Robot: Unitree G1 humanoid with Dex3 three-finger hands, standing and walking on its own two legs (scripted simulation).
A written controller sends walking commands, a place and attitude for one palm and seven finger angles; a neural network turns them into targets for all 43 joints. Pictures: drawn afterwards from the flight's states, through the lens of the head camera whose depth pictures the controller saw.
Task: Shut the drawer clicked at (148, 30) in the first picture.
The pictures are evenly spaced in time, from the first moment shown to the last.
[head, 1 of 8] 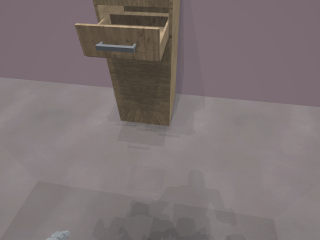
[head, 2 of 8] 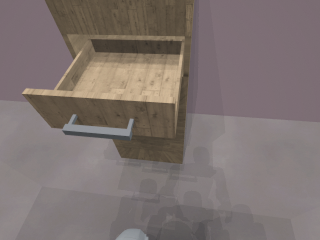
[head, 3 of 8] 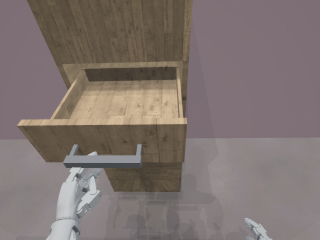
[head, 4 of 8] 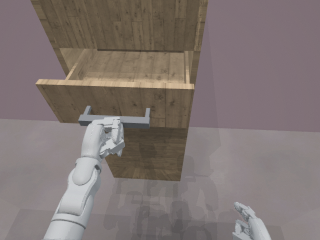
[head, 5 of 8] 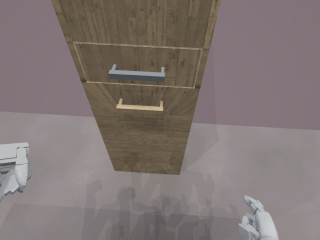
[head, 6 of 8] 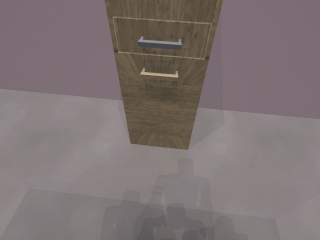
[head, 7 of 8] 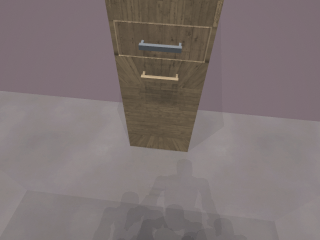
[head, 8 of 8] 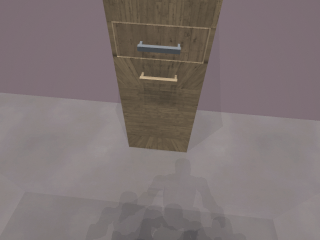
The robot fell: no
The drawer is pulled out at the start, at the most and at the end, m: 0.28 0.28 0.00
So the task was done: yes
